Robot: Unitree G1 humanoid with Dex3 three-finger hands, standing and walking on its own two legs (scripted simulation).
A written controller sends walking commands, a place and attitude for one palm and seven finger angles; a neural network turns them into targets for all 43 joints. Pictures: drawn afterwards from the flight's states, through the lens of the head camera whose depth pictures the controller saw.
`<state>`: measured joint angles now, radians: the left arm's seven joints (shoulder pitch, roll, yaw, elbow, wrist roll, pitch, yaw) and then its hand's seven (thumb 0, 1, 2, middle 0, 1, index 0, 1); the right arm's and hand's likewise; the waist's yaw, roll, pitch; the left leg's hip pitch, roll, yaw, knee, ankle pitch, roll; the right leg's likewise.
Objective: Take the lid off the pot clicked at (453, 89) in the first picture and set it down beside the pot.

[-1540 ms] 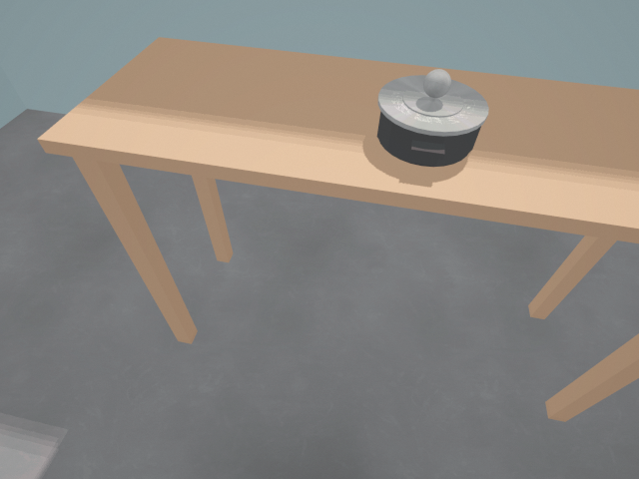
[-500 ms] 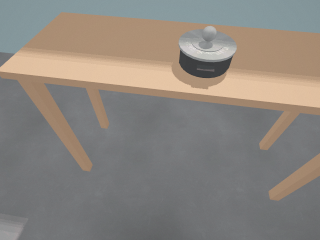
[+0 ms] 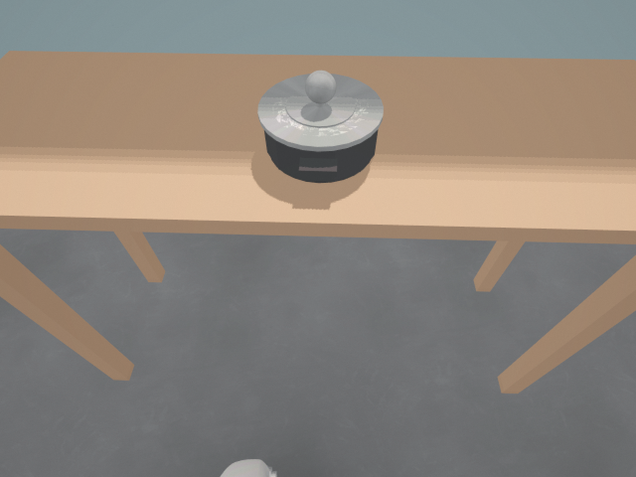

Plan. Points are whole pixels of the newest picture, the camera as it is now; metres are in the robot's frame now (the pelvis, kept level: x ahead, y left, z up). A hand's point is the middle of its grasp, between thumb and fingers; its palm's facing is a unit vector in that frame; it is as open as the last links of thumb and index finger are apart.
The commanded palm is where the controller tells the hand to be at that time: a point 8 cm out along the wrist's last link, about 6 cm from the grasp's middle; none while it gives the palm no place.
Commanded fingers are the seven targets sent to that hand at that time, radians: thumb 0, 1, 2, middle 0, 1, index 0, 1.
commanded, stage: come to a stop and stand still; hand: left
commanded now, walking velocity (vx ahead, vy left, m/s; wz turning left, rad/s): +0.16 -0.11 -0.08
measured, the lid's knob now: (320, 87) +0.59 +0.03 +0.17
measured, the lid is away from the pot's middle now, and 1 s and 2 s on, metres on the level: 0.00 0.00 0.00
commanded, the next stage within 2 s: look again from close up in 1.44 s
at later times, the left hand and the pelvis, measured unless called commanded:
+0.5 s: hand (206, 439) +0.19 +0.18 -0.17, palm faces +0.01 -0.97 -0.25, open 7.4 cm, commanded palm none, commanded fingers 0.00 0.90 0.90 -0.20 -0.30 -0.20 -0.30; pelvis +0.08 -0.02 +0.00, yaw -2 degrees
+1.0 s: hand out of the picture +0.08 +0.17 -0.18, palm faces +0.03 -0.97 -0.24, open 7.4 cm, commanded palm none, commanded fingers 0.00 0.90 0.90 -0.20 -0.30 -0.20 -0.30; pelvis +0.06 -0.03 -0.01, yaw -1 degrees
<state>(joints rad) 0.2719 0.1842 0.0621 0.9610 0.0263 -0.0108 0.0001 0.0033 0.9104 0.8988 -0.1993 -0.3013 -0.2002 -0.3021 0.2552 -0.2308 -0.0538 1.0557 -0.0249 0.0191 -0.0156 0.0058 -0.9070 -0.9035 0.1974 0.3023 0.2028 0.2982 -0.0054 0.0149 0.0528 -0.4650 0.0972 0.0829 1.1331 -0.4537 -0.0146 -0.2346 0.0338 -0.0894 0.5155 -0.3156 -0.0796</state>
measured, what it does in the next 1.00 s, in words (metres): steps on the spot: left foot, then right foot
